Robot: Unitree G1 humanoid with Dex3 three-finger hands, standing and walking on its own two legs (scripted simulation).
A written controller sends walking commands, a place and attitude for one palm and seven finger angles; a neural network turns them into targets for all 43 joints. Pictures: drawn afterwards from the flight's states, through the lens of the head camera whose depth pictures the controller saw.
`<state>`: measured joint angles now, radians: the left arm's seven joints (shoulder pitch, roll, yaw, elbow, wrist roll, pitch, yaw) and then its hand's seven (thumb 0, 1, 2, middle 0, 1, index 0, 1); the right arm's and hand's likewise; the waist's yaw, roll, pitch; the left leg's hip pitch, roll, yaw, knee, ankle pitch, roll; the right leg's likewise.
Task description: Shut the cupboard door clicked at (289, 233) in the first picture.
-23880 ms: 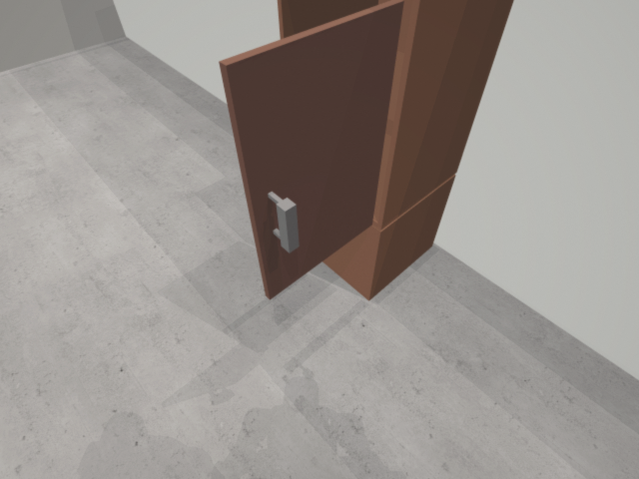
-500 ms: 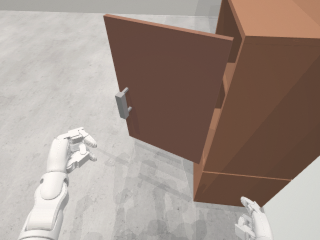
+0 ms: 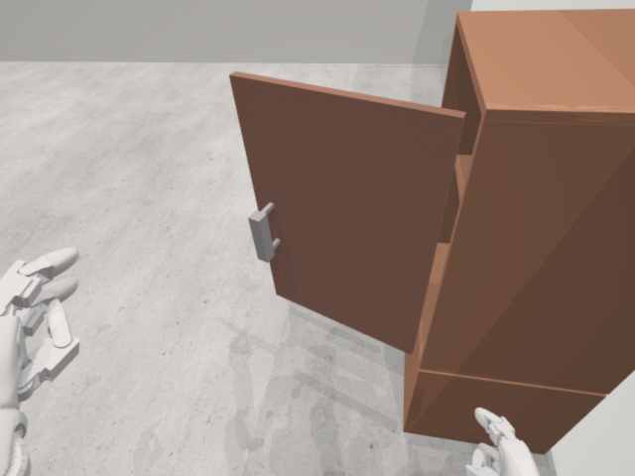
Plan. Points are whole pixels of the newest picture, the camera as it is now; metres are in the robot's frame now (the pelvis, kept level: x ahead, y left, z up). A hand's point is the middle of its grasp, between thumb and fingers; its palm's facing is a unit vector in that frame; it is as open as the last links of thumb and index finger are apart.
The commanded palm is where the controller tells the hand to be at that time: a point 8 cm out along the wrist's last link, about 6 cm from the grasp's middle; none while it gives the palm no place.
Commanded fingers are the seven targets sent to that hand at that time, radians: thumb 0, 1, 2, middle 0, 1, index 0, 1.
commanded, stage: draw the hand back to the body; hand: left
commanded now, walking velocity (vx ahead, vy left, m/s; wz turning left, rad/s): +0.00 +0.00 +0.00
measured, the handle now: (267, 231) +0.60 +0.20 -0.07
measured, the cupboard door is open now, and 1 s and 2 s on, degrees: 70 70 70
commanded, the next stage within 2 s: step back with the hand held close in 0.36 s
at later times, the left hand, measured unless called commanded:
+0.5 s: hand (73, 354) +0.18 +0.26 +0.16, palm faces +0.45 -0.79 -0.41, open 7.4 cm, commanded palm +0.13 +0.29 +0.17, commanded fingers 0.00 0.90 0.90 -0.20 -0.30 -0.20 -0.30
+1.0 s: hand (15, 379) +0.15 +0.30 +0.16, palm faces +0.39 -0.78 -0.49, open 7.4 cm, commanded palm +0.09 +0.33 +0.17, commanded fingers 0.00 0.90 0.90 -0.20 -0.30 -0.20 -0.30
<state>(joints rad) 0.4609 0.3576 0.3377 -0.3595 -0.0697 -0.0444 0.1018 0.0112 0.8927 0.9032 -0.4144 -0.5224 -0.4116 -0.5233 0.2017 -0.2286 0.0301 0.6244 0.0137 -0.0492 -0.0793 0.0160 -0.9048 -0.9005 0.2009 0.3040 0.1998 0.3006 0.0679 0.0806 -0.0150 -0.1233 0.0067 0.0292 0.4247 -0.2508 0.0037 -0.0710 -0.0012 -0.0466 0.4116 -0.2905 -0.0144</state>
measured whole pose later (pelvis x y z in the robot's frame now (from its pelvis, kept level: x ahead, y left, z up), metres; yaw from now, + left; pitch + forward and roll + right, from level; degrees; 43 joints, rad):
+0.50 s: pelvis -0.01 -0.01 +0.00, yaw +0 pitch -4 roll +0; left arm 0.46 0.35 0.35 -0.36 -0.07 -0.08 0.10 0.01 0.89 0.90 -0.21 -0.30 -0.21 -0.30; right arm 0.19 -0.22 0.02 0.64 0.01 -0.09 -0.09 0.02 -0.91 -0.90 0.20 0.30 0.20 0.30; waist 0.06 0.07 0.00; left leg -0.11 0.02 0.03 0.41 -0.23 -0.01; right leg -0.06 0.01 -0.04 0.41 -0.27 -0.03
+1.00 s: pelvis -0.06 +0.03 -0.01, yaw -1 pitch +1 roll -1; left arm 0.55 0.44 0.42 -0.45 -0.06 -0.16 0.13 0.01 0.89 0.90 -0.21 -0.30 -0.21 -0.30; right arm 0.18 -0.23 0.00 0.55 0.02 0.04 -0.11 0.02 -0.91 -0.90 0.20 0.30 0.20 0.30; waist 0.00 0.03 -0.01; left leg -0.34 -0.01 0.06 0.52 -0.20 0.05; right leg -0.28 -0.03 -0.02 0.50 -0.23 0.03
